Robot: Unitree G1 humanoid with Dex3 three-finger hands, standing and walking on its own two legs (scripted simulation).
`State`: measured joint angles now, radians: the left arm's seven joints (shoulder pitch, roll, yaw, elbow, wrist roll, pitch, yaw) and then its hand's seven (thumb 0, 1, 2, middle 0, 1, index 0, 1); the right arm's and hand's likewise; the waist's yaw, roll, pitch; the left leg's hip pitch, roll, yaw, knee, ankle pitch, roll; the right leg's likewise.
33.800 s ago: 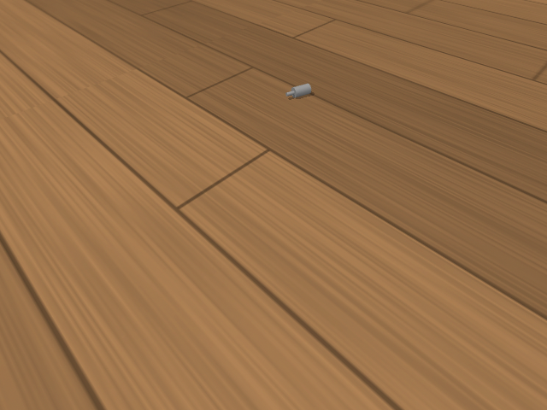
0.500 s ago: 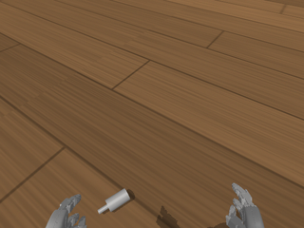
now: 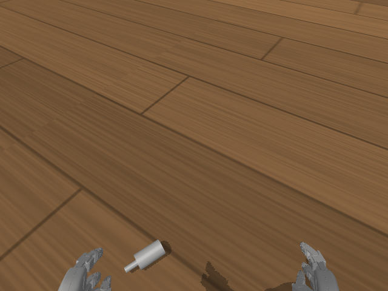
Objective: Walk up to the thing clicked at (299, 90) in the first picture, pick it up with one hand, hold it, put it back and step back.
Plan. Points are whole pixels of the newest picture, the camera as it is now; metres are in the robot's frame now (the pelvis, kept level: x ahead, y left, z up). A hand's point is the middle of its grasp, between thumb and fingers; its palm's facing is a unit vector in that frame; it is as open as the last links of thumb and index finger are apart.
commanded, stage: home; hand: left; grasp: from above
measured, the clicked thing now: (144, 257) +0.41 +0.23 -0.68
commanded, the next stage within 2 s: stand in 1.18 s
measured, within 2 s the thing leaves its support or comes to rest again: neither
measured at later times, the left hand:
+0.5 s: hand (106, 287) +0.17 +0.18 -0.05, palm faces +0.04 -0.98 -0.20, open 7.4 cm
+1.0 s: hand (106, 284) +0.18 +0.18 -0.05, palm faces +0.04 -0.98 -0.20, open 7.4 cm
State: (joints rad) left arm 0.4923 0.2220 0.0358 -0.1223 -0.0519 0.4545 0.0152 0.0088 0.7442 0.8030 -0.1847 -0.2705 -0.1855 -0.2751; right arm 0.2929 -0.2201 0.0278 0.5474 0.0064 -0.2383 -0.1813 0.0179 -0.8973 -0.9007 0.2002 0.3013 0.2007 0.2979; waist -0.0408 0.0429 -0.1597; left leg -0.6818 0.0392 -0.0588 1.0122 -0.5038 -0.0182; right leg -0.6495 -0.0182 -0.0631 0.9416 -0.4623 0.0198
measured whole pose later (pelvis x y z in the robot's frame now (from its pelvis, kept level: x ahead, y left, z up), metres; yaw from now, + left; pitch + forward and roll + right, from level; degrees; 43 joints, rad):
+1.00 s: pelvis +0.01 +0.00 +0.00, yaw +0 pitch +11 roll -3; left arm 0.50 0.23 0.03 -0.15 -0.05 0.45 0.02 0.01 0.91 0.90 -0.20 -0.30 -0.20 -0.30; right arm 0.28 -0.22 0.02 0.54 0.00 -0.23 -0.18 0.02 -0.90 -0.90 0.20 0.30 0.20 0.30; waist -0.04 0.04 -0.17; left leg -0.69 0.04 -0.06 1.03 -0.53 -0.02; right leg -0.65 -0.02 -0.06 0.95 -0.49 0.02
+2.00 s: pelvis +0.00 +0.00 +0.06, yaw +0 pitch -4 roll +0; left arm 0.20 0.28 0.04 1.07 0.03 0.00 0.03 0.01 0.91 0.90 -0.20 -0.30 -0.20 -0.30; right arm 0.17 -0.28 -0.04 1.07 -0.03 -0.01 -0.02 0.01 -0.90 -0.90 0.20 0.30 0.20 0.30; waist 0.02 0.01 0.05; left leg -0.13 0.01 -0.02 0.44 -0.24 -0.01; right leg -0.14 -0.05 -0.04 0.44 -0.23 0.03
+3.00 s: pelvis +0.00 -0.01 +0.07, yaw -1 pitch -3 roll +0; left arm 0.12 0.31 0.03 1.16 0.02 -0.01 0.01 0.00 0.91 0.90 -0.20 -0.30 -0.20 -0.30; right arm 0.13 -0.32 -0.01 1.15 -0.02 -0.01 -0.01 0.01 -0.90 -0.90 0.20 0.30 0.20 0.30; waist 0.00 0.01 0.05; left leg -0.10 0.03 -0.01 0.34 -0.19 -0.03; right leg -0.10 -0.02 -0.04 0.33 -0.18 0.01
